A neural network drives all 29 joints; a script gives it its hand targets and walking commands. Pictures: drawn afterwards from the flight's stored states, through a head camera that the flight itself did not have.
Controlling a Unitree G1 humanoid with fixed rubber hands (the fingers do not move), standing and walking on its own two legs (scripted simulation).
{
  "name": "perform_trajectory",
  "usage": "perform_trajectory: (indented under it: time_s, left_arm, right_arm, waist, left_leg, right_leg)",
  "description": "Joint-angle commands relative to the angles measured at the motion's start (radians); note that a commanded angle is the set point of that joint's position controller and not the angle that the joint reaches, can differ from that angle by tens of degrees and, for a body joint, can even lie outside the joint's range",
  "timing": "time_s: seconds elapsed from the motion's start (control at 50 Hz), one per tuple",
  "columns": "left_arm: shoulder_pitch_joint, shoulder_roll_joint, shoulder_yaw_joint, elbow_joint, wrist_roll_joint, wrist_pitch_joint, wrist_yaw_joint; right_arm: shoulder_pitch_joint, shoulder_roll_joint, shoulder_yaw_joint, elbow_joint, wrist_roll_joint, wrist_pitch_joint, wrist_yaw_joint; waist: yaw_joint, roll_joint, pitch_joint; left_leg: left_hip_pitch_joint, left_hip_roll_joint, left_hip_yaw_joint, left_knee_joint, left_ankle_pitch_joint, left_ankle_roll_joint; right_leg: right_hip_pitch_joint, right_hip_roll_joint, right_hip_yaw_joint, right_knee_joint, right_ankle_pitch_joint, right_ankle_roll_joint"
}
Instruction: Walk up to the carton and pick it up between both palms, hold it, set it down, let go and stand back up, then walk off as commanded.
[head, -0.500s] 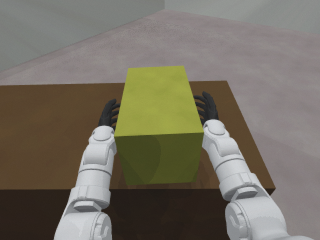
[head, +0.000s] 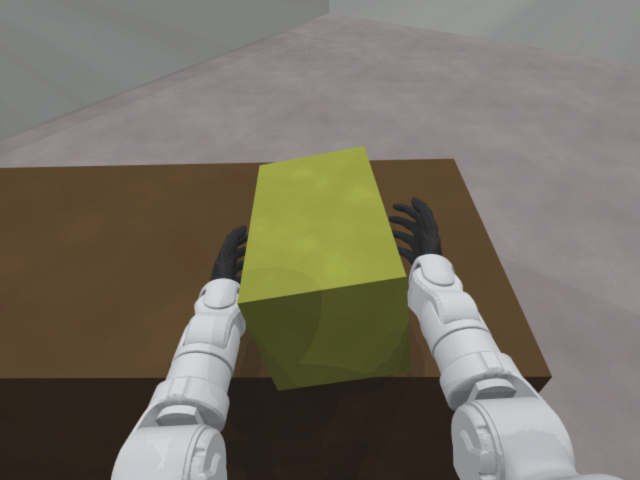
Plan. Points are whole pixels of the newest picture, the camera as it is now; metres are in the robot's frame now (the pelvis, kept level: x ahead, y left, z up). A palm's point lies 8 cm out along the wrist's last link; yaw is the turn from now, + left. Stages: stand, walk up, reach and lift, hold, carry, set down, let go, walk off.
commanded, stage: set down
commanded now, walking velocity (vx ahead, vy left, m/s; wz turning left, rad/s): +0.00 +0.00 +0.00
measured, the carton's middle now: (325, 255) +0.43 -0.01 +0.06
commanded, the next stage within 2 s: none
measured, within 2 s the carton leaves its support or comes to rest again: rests again in 1.62 s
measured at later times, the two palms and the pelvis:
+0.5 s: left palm (243, 276) +0.40 +0.12 +0.05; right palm (425, 257) +0.41 -0.15 +0.07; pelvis +0.03 -0.01 +0.00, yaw +0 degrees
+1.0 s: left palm (250, 278) +0.42 +0.11 +0.02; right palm (422, 263) +0.43 -0.16 +0.04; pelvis +0.05 -0.01 +0.00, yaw +0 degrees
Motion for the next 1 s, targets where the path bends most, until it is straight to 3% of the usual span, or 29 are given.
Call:
perform_trajectory:
  time_s: [0.0,0.02,0.1,0.12,0.14,0.18,0.22,0.24,0.28,0.32,0.4,0.42,0.48,0.5,0.54,0.56,0.58,0.6,0.66,0.68,0.7,0.74,0.76,0.78,0.8,0.82,0.94,0.96,0.98]
  left_arm:
    - [-1.026,-0.692,-0.329,-0.340,-0.039,-0.211,-0.100]
    - [-1.017,-0.677,-0.318,-0.329,-0.025,-0.219,-0.098]
    - [-1.018,-0.672,-0.306,-0.332,-0.009,-0.257,-0.093]
    - [-0.994,-0.664,-0.293,-0.307,-0.006,-0.260,-0.096]
    - [-0.954,-0.642,-0.255,-0.282,0.006,-0.258,-0.098]
    - [-0.917,-0.594,-0.196,-0.223,0.042,-0.243,-0.116]
    - [-0.904,-0.576,-0.165,-0.234,0.056,-0.250,-0.123]
    - [-0.905,-0.582,-0.168,-0.235,0.055,-0.255,-0.124]
    - [-0.912,-0.583,-0.165,-0.226,0.053,-0.276,-0.124]
    - [-0.910,-0.616,-0.209,-0.241,0.029,-0.303,-0.123]
    - [-0.885,-0.654,-0.243,-0.260,0.049,-0.352,-0.107]
    - [-0.890,-0.648,-0.262,-0.245,0.032,-0.356,-0.111]
    - [-0.813,-0.612,-0.205,-0.207,0.069,-0.352,-0.121]
    - [-0.817,-0.616,-0.213,-0.209,0.061,-0.363,-0.126]
    - [-0.756,-0.626,-0.212,-0.180,0.071,-0.368,-0.122]
    - [-0.758,-0.612,-0.202,-0.163,0.075,-0.367,-0.122]
    - [-0.784,-0.591,-0.203,-0.173,0.074,-0.373,-0.127]
    - [-0.750,-0.611,-0.201,-0.159,0.078,-0.380,-0.126]
    - [-0.768,-0.616,-0.212,-0.172,0.074,-0.409,-0.119]
    - [-0.772,-0.630,-0.236,-0.186,0.067,-0.418,-0.116]
    - [-0.770,-0.638,-0.232,-0.189,0.055,-0.432,-0.115]
    - [-0.789,-0.629,-0.244,-0.177,0.062,-0.438,-0.114]
    - [-0.729,-0.627,-0.228,-0.157,0.070,-0.429,-0.112]
    - [-0.743,-0.619,-0.227,-0.141,0.073,-0.427,-0.121]
    - [-0.729,-0.635,-0.220,-0.148,0.075,-0.432,-0.117]
    - [-0.736,-0.637,-0.228,-0.161,0.075,-0.441,-0.120]
    - [-0.761,-0.670,-0.245,-0.127,0.059,-0.480,-0.106]
    - [-0.730,-0.655,-0.236,-0.106,0.070,-0.482,-0.104]
    - [-0.737,-0.654,-0.236,-0.118,0.075,-0.490,-0.105]
  right_arm:
    - [-0.787,0.751,0.301,-0.163,-0.151,-0.156,0.224]
    - [-0.771,0.739,0.289,-0.138,-0.157,-0.155,0.221]
    - [-0.737,0.749,0.279,-0.098,-0.171,-0.177,0.229]
    - [-0.704,0.747,0.266,-0.086,-0.179,-0.179,0.223]
    - [-0.718,0.731,0.266,-0.101,-0.187,-0.175,0.224]
    - [-0.688,0.697,0.209,-0.054,-0.209,-0.162,0.221]
    - [-0.649,0.701,0.208,-0.022,-0.217,-0.166,0.227]
    - [-0.637,0.699,0.209,-0.011,-0.219,-0.168,0.230]
    - [-0.668,0.708,0.215,-0.044,-0.234,-0.191,0.232]
    - [-0.658,0.753,0.262,-0.078,-0.225,-0.215,0.225]
    - [-0.624,0.779,0.280,-0.071,-0.240,-0.252,0.226]
    - [-0.624,0.764,0.279,-0.083,-0.247,-0.256,0.221]
    - [-0.594,0.763,0.290,-0.084,-0.271,-0.269,0.207]
    - [-0.597,0.765,0.301,-0.106,-0.270,-0.276,0.206]
    - [-0.593,0.768,0.309,-0.122,-0.264,-0.288,0.204]
    - [-0.585,0.745,0.292,-0.107,-0.263,-0.291,0.205]
    - [-0.571,0.741,0.280,-0.079,-0.273,-0.290,0.205]
    - [-0.564,0.746,0.294,-0.096,-0.278,-0.297,0.204]
    - [-0.564,0.770,0.324,-0.096,-0.282,-0.316,0.201]
    - [-0.559,0.771,0.322,-0.089,-0.286,-0.320,0.199]
    - [-0.550,0.772,0.341,-0.087,-0.290,-0.332,0.195]
    - [-0.541,0.767,0.314,-0.053,-0.312,-0.335,0.193]
    - [-0.553,0.759,0.330,-0.074,-0.304,-0.345,0.190]
    - [-0.532,0.748,0.309,-0.047,-0.310,-0.339,0.191]
    - [-0.533,0.748,0.301,-0.036,-0.315,-0.345,0.194]
    - [-0.530,0.768,0.319,-0.025,-0.318,-0.355,0.194]
    - [-0.504,0.764,0.239,0.025,-0.372,-0.403,0.202]
    - [-0.505,0.761,0.254,0.021,-0.365,-0.406,0.203]
    - [-0.495,0.771,0.271,0.029,-0.369,-0.412,0.200]
  waist:
    - [0.047,-0.022,-0.622]
    - [0.040,-0.018,-0.586]
    - [0.060,-0.007,-0.590]
    - [0.049,-0.027,-0.590]
    - [0.073,-0.044,-0.562]
    - [0.059,-0.051,-0.467]
    - [0.077,-0.069,-0.450]
    - [0.063,-0.067,-0.449]
    - [0.077,-0.077,-0.504]
    - [0.063,-0.067,-0.567]
    - [0.066,-0.027,-0.641]
    - [0.047,-0.048,-0.621]
    - [0.081,-0.081,-0.551]
    - [0.072,-0.092,-0.576]
    - [0.084,-0.074,-0.590]
    - [0.083,-0.068,-0.582]
    - [0.062,-0.060,-0.565]
    - [0.078,-0.077,-0.568]
    - [0.086,-0.066,-0.602]
    - [0.072,-0.059,-0.615]
    - [0.079,-0.077,-0.633]
    - [0.061,-0.042,-0.623]
    - [0.084,-0.044,-0.586]
    - [0.061,-0.051,-0.569]
    - [0.082,-0.040,-0.559]
    - [0.083,-0.047,-0.580]
    - [0.063,0.017,-0.657]
    - [0.088,0.007,-0.640]
    - [0.086,0.008,-0.644]
  left_leg:
    - [0.435,0.037,-0.049,0.037,0.292,-0.010]
    - [0.423,0.032,-0.047,0.038,0.299,-0.013]
    - [0.423,0.033,-0.031,0.042,0.312,-0.020]
    - [0.409,0.031,-0.031,0.048,0.306,-0.015]
    - [0.381,0.027,-0.022,0.038,0.293,-0.005]
    - [0.345,0.025,-0.019,0.016,0.229,0.003]
    - [0.338,0.025,-0.007,0.004,0.216,0.008]
    - [0.344,0.021,-0.007,0.010,0.243,0.006]
    - [0.333,0.021,-0.008,0.020,0.279,0.010]
    - [0.298,0.012,-0.019,0.036,0.333,0.003]
    - [0.324,0.022,-0.021,0.061,0.425,-0.017]
    - [0.310,0.027,-0.031,0.064,0.405,-0.007]
    - [0.252,0.021,-0.014,0.032,0.393,0.001]
    - [0.243,0.020,-0.017,0.025,0.377,0.006]
    - [0.227,0.021,-0.022,0.026,0.404,-0.002]
    - [0.255,0.023,-0.019,0.035,0.430,-0.004]
    - [0.241,0.023,-0.024,0.037,0.406,0.001]
    - [0.225,0.020,-0.020,0.035,0.412,-0.002]
    - [0.209,0.023,-0.025,0.045,0.463,-0.007]
    - [0.215,0.024,-0.028,0.044,0.475,-0.009]
    - [0.217,0.027,-0.030,0.044,0.497,-0.008]
    - [0.216,0.031,-0.036,0.045,0.496,-0.008]
    - [0.237,0.032,-0.040,0.048,0.521,-0.009]
    - [0.269,0.037,-0.047,0.049,0.512,0.001]
    - [0.316,0.047,-0.047,0.056,0.551,-0.007]
    - [0.327,0.048,-0.041,0.060,0.540,-0.003]
    - [0.463,0.088,-0.081,0.131,0.735,-0.009]
    - [0.438,0.084,-0.068,0.135,0.728,-0.006]
    - [0.462,0.082,-0.065,0.133,0.739,-0.006]
  right_leg:
    - [-0.061,0.013,-0.033,-0.175,0.364,0.063]
    - [-0.054,0.014,-0.031,-0.177,0.371,0.065]
    - [-0.059,0.010,-0.026,-0.170,0.387,0.067]
    - [-0.050,0.004,-0.020,-0.168,0.411,0.070]
    - [-0.032,0.000,-0.011,-0.168,0.408,0.080]
    - [-0.010,-0.009,-0.013,-0.171,0.365,0.090]
    - [0.003,-0.010,-0.008,-0.170,0.381,0.095]
    - [0.012,-0.013,-0.010,-0.164,0.416,0.096]
    - [0.036,-0.018,-0.003,-0.144,0.491,0.099]
    - [0.077,-0.026,-0.002,-0.106,0.664,0.113]
    - [0.062,-0.017,-0.015,-0.093,0.732,0.102]
    - [0.062,-0.029,-0.009,-0.083,0.767,0.109]
    - [0.142,-0.046,0.002,-0.068,0.904,0.139]
    - [0.163,-0.046,0.003,-0.066,0.918,0.140]
    - [0.158,-0.046,0.000,-0.049,0.980,0.139]
    - [0.135,-0.040,-0.009,-0.059,0.944,0.135]
    - [0.119,-0.046,-0.007,-0.057,0.937,0.134]
    - [0.150,-0.047,-0.001,-0.057,0.963,0.132]
    - [0.168,-0.049,-0.007,-0.018,1.090,0.139]
    - [0.156,-0.049,-0.011,-0.018,1.101,0.141]
    - [0.156,-0.051,-0.012,-0.010,1.138,0.147]
    - [0.113,-0.054,-0.013,-0.006,1.105,0.145]
    - [0.104,-0.054,-0.011,-0.013,1.119,0.147]
    - [0.063,-0.057,-0.009,-0.023,1.068,0.143]
    - [0.011,-0.048,-0.013,-0.036,1.020,0.133]
    - [-0.006,-0.053,-0.017,-0.041,1.014,0.136]
    - [-0.272,-0.038,-0.032,-0.094,0.812,0.086]
    - [-0.236,-0.040,-0.021,-0.098,0.831,0.082]
    - [-0.241,-0.039,-0.029,-0.084,0.875,0.091]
